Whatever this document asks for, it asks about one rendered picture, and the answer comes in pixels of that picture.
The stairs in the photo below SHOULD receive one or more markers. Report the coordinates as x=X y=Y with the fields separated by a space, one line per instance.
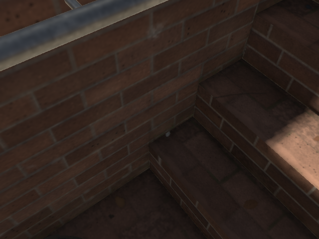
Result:
x=246 y=165

